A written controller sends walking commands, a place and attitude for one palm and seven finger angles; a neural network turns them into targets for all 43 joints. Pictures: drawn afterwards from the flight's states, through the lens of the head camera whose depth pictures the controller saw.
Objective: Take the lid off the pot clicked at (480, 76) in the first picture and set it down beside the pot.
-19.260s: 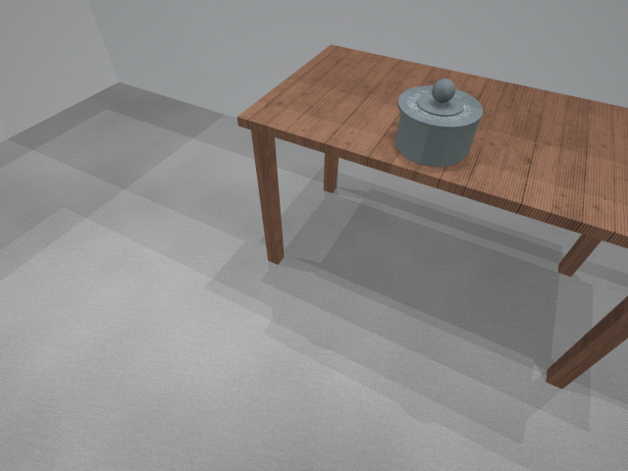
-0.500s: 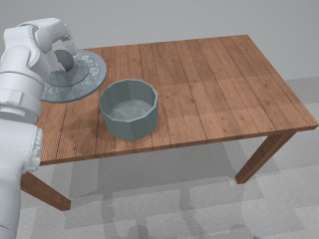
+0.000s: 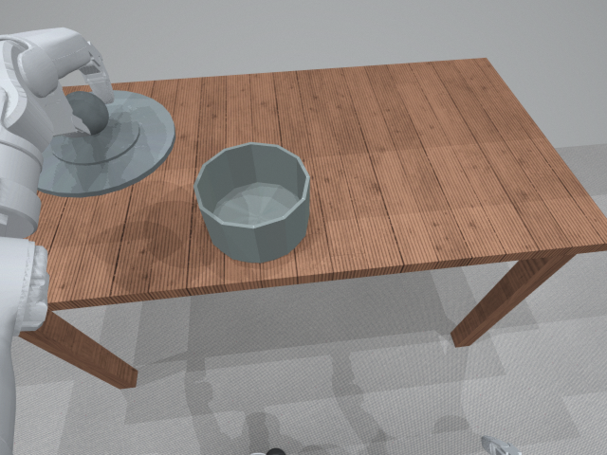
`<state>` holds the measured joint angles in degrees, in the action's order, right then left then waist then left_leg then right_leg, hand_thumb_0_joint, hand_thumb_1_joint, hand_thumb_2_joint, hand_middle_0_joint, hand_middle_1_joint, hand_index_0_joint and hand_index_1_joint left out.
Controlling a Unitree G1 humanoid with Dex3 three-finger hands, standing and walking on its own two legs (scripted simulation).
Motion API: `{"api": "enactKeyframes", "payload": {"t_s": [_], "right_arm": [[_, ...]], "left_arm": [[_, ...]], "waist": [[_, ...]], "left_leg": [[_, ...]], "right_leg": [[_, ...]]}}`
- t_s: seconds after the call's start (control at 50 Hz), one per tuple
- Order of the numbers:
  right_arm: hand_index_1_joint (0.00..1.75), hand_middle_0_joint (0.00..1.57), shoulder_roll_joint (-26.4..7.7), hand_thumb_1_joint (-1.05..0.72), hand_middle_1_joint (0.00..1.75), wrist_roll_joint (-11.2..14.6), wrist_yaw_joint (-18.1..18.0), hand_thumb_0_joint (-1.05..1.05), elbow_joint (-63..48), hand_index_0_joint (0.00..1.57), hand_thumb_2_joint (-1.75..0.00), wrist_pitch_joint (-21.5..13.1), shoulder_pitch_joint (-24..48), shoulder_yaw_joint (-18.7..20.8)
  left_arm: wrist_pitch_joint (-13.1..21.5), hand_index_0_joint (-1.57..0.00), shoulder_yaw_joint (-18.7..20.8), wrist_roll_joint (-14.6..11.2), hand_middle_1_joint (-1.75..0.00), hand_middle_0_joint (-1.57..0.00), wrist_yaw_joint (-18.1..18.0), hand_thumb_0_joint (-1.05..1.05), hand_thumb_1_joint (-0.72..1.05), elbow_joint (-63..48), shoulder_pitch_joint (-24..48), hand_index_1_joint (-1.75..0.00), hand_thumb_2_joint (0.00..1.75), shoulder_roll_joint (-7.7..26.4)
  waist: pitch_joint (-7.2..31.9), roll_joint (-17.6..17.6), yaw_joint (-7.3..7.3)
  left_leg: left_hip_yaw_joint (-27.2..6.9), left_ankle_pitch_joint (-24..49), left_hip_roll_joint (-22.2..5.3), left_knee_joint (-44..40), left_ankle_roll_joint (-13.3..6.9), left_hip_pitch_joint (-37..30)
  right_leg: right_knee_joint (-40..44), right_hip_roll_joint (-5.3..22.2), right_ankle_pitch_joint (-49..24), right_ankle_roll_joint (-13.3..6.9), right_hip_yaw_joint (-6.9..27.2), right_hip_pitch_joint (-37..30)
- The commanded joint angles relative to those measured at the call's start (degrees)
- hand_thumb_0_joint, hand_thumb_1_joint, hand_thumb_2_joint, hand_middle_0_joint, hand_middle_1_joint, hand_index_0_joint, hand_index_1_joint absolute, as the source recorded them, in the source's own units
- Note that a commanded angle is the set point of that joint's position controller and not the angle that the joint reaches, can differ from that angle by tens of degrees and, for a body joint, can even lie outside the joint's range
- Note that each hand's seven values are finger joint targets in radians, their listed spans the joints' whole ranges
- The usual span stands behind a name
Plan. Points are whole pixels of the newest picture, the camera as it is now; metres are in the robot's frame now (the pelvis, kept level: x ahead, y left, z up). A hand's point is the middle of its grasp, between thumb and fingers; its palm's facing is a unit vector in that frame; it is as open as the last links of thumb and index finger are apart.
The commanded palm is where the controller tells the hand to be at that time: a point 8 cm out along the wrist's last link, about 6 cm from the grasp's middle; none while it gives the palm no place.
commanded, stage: move the lid sideways beside the pot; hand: left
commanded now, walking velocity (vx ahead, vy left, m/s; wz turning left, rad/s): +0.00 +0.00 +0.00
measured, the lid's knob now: (84, 113) +0.50 +0.28 +0.17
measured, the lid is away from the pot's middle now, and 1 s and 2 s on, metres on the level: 0.20 0.23 0.24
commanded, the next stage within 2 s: lower the lid onto the table in 0.40 s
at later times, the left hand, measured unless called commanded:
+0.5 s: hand (24, 114) +0.45 +0.31 +0.21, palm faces -0.32 -0.11 -0.94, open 8.6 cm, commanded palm +0.48 +0.32 +0.28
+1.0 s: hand (46, 136) +0.45 +0.31 +0.17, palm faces -0.36 -0.09 -0.93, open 8.6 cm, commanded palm +0.49 +0.32 +0.25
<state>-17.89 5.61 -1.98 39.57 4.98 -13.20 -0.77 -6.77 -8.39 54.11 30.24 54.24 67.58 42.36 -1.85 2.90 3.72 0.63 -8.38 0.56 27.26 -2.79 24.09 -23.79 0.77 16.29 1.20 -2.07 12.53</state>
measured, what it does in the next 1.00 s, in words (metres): stands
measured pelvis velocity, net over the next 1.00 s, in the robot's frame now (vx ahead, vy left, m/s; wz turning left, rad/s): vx -0.01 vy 0.01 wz -0.01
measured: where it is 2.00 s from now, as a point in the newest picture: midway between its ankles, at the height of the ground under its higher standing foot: outside the picture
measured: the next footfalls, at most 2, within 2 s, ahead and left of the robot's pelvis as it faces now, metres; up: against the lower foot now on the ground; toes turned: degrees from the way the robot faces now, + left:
none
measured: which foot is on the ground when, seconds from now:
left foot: down 0.00-1.00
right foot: down 0.00-1.00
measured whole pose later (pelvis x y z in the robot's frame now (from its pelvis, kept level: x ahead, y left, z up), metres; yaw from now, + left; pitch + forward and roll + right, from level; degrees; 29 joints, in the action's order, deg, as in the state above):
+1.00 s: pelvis -0.01 +0.01 +0.00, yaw -1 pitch +6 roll -2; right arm -17.8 6.0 -2.8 39.8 6.2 -14.9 -1.4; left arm -0.2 -5.7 54.3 29.5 56.8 64.3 46.9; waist -2.5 2.7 4.1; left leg 0.8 -8.7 -0.1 29.4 -3.1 26.8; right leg -25.0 0.2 15.9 1.4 -1.7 15.0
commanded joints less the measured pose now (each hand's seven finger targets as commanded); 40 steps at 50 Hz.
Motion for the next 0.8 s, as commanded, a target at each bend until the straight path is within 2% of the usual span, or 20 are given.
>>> {"api": "enactKeyframes", "payload": {"t_s": [0.0, 0.02, 0.04, 0.06, 0.08, 0.18, 0.22, 0.24, 0.28, 0.32, 0.34, 0.4, 0.42, 0.44, 0.46, 0.52, 0.56, 0.6, 0.74, 0.78], "right_arm": [[0.3, 0.2, -9.39, -0.9, 0.3, -0.33, -0.77, 0.0, -5.26, 0.2, -0.9, -1.3, -1.94, 3.25], [0.3, 0.2, -9.33, -0.9, 0.3, -0.27, -0.73, 0.0, -5.61, 0.2, -0.9, -1.33, -1.82, 3.23], [0.3, 0.2, -9.54, -0.9, 0.3, -0.27, -0.71, 0.0, -5.02, 0.2, -0.9, -1.12, -2.13, 3.31], [0.3, 0.2, -9.52, -0.9, 0.3, -0.19, -0.73, 0.0, -4.87, 0.2, -0.9, -1.03, -2.37, 3.18], [0.3, 0.2, -9.73, -0.9, 0.3, 0.01, -0.65, 0.0, -4.8, 0.2, -0.9, -0.89, -2.46, 3.14], [0.3, 0.2, -9.82, -0.9, 0.3, 0.13, -0.73, 0.0, -4.9, 0.2, -0.9, -0.39, -2.39, 3.07], [0.3, 0.2, -10.03, -0.9, 0.3, -0.08, -0.83, 0.0, -5.48, 0.2, -0.9, -0.36, -2.36, 3.1], [0.3, 0.2, -10.15, -0.9, 0.3, -0.15, -0.83, 0.0, -5.53, 0.2, -0.9, -0.11, -2.51, 3.13], [0.3, 0.2, -9.86, -0.9, 0.3, -0.23, -1.11, 0.0, -5.96, 0.2, -0.9, 0.02, -2.5, 3.16], [0.3, 0.2, -9.8, -0.9, 0.3, -0.02, -1.01, 0.0, -6.0, 0.2, -0.9, 0.27, -2.55, 3.31], [0.3, 0.2, -9.9, -0.9, 0.3, 0.03, -0.89, 0.0, -5.32, 0.2, -0.9, 0.66, -2.78, 3.33], [0.3, 0.2, -10.18, -0.9, 0.3, 0.47, -0.81, 0.0, -4.91, 0.2, -0.9, 1.11, -2.92, 3.29], [0.3, 0.2, -10.29, -0.9, 0.3, 0.37, -0.76, 0.0, -5.34, 0.2, -0.9, 1.07, -2.17, 3.29], [0.3, 0.2, -10.14, -0.9, 0.3, 0.3, -0.79, 0.0, -4.96, 0.2, -0.9, 1.19, -2.65, 3.29], [0.3, 0.2, -10.4, -0.9, 0.3, 0.45, -0.87, 0.0, -4.72, 0.2, -0.9, 1.35, -2.64, 3.21], [0.3, 0.2, -10.19, -0.9, 0.3, 0.27, -1.11, 0.0, -5.42, 0.2, -0.9, 1.02, -2.7, 2.99], [0.3, 0.2, -10.26, -0.9, 0.3, 0.52, -1.07, 0.0, -4.6, 0.2, -0.9, 1.56, -2.95, 3.12], [0.3, 0.2, -10.23, -0.9, 0.3, 0.34, -1.05, 0.0, -4.74, 0.2, -0.9, 1.39, -2.99, 3.38], [0.3, 0.2, -10.5, -0.9, 0.3, 0.21, -1.29, 0.0, -4.63, 0.2, -0.9, 1.04, -3.3, 3.0], [0.3, 0.2, -10.24, -0.9, 0.3, 0.06, -1.48, 0.0, -4.59, 0.2, -0.9, 0.58, -3.62, 3.22]], "left_arm": [[0.82, -0.79, 7.48, 0.99, -1.04, -0.87, -3.67, 0.0, 0.5, -14.8, 36.56, -1.02, 1.11, 20.42], [1.02, -0.79, 6.27, 0.77, -1.04, -0.87, -3.43, 0.0, 0.5, -14.81, 35.86, -1.02, 1.11, 19.11], [0.87, -0.79, 7.59, 0.91, -1.04, -0.87, -3.56, 0.0, 0.5, -13.7, 35.32, -1.02, 1.11, 20.5], [0.77, -0.79, 6.48, 1.07, -1.04, -0.87, -3.28, 0.0, 0.5, -11.37, 34.4, -1.02, 1.11, 19.46], [0.85, -0.79, 7.77, 1.07, -1.04, -0.87, -3.21, 0.0, 0.5, -11.07, 34.16, -1.02, 1.11, 21.19], [1.49, -0.79, 6.11, 1.35, -1.04, -0.87, -2.55, 0.0, 0.5, -10.91, 34.83, -1.02, 1.11, 20.73], [2.53, -0.79, 7.89, 1.22, -1.04, -0.87, -2.36, 0.0, 0.5, -12.83, 34.35, -1.02, 1.11, 23.17], [3.14, -0.79, 10.2, 1.4, -1.04, -0.87, -2.6, 0.0, 0.5, -14.82, 35.14, -1.02, 1.11, 26.38], [4.01, -0.79, 11.59, 1.39, -1.04, -0.87, -2.61, 0.0, 0.5, -15.52, 34.24, -1.02, 1.11, 27.66], [4.35, -0.79, 9.83, 0.39, -1.04, -0.87, -1.9, 0.0, 0.5, -14.64, 32.11, -1.02, 1.11, 25.06], [3.95, -0.79, 9.94, 0.29, -1.04, -0.87, -1.76, 0.0, 0.5, -11.21, 30.22, -1.02, 1.11, 24.87], [3.7, -0.79, 8.32, -0.06, -1.04, -0.87, -1.21, 0.0, 0.5, -10.47, 30.78, -1.02, 1.11, 23.91], [3.99, -0.79, 7.32, -0.05, -1.04, -0.87, -1.07, 0.0, 0.5, -12.92, 31.67, -1.02, 1.11, 23.12], [3.91, -0.79, 8.28, 0.28, -1.04, -0.87, -1.13, 0.0, 0.5, -11.44, 30.93, -1.02, 1.11, 24.26], [4.08, -0.79, 7.52, 0.48, -1.04, -0.87, -1.07, 0.0, 0.5, -12.59, 32.47, -1.02, 1.11, 24.22], [5.24, -0.79, 9.65, 0.11, -1.04, -0.87, -1.03, 0.0, 0.5, -11.88, 29.7, -1.02, 1.11, 26.24], [5.32, -0.79, 8.03, -0.57, -1.04, -0.87, -0.92, 0.0, 0.5, -11.98, 30.95, -1.02, 1.11, 24.29], [5.57, -0.79, 7.68, -0.69, -1.04, -0.87, -1.06, 0.0, 0.5, -13.11, 31.4, -1.02, 1.11, 23.29], [6.78, -0.79, 10.59, -0.34, -1.04, -0.87, -2.68, 0.0, 0.5, -14.03, 31.56, -1.02, 1.11, 26.73], [6.77, -0.79, 8.63, -0.29, -1.04, -0.87, -3.11, 0.0, 0.5, -14.66, 32.43, -1.02, 1.11, 23.78]], "waist": [[30.14, 4.64, 0.69], [29.65, 4.88, 0.7], [28.73, 3.89, 0.81], [27.04, 3.38, 1.01], [26.78, 2.8, 0.7], [26.37, 3.9, 1.25], [28.79, 4.62, 0.6], [30.59, 5.13, 0.43], [32.04, 5.53, 0.23], [30.35, 4.48, 0.44], [26.99, 3.78, 0.91], [24.5, 3.03, 1.25], [25.91, 5.62, 0.98], [25.16, 4.42, 1.2], [25.4, 5.52, 1.47], [26.63, 4.24, 0.8], [25.46, 4.79, 1.54], [25.77, 5.61, 1.38], [27.01, 6.73, 1.01], [27.17, 7.58, 1.29]], "left_leg": [[-2.81, 15.55, 1.13, 0.7, -2.55, -30.01], [-2.84, 16.54, 1.02, 0.74, -2.51, -29.86], [-2.7, 15.47, 0.86, 0.85, -2.61, -29.59], [-2.66, 14.28, 1.09, 0.71, -2.59, -28.3], [-2.64, 14.24, 0.89, 0.58, -2.55, -27.72], [-2.15, 12.36, 1.02, 0.76, -2.62, -27.14], [-2.21, 14.45, 0.92, 1.17, -2.76, -27.84], [-2.36, 15.62, 0.93, 1.54, -2.83, -28.69], [-2.24, 17.68, 1.01, 1.95, -3.06, -29.37], [-1.89, 18.94, 0.88, 2.14, -3.17, -28.62], [-1.55, 16.42, 0.94, 2.23, -3.21, -26.95], [-1.49, 12.39, 0.88, 1.42, -3.12, -25.39], [-1.16, 13.88, 0.85, 1.54, -3.07, -26.53], [-1.36, 12.55, 0.94, 1.83, -3.21, -25.95], [-1.27, 12.28, 0.86, 1.6, -3.05, -26.32], [-1.46, 12.72, 0.9, 1.83, -3.23, -25.7], [-1.32, 10.97, 0.78, 1.49, -3.19, -25.69], [-1.6, 11.42, 0.72, 1.61, -3.17, -26.89], [-1.85, 9.69, 0.34, 1.41, -3.01, -26.49], [-2.4, 10.27, 0.16, 1.15, -2.88, -28.63]], "right_leg": [[2.17, -4.41, -18.32, -3.4, -2.03, 5.47], [2.34, -4.29, -18.54, -3.51, -2.09, 5.92], [2.41, -4.44, -18.16, -3.3, -2.02, 6.11], [2.54, -4.57, -17.39, -3.26, -2.3, 6.68], [2.32, -4.49, -17.72, -3.29, -2.24, 6.11], [2.7, -4.48, -16.38, -3.18, -2.18, 6.62], [2.27, -4.27, -17.83, -3.34, -2.1, 5.48], [1.93, -4.39, -18.82, -3.25, -1.88, 4.49], [1.69, -4.35, -19.95, -3.14, -1.81, 3.87], [1.98, -4.2, -21.2, -3.0, -1.89, 4.28], [2.33, -4.42, -19.89, -2.82, -2.05, 5.57], [2.87, -4.52, -17.38, -2.85, -2.32, 6.44], [2.76, -4.14, -18.12, -3.07, -2.06, 6.44], [2.83, -4.51, -17.41, -2.9, -2.02, 6.31], [2.83, -4.49, -17.08, -2.92, -2.09, 6.64], [2.52, -4.42, -17.54, -3.08, -2.07, 5.38], [2.57, -4.49, -16.12, -2.81, -2.31, 6.79], [2.61, -4.66, -15.66, -2.97, -2.48, 7.54], [2.08, -4.61, -14.15, -3.27, -2.36, 7.62], [2.23, -4.83, -13.18, -3.42, -2.71, 9.19]]}}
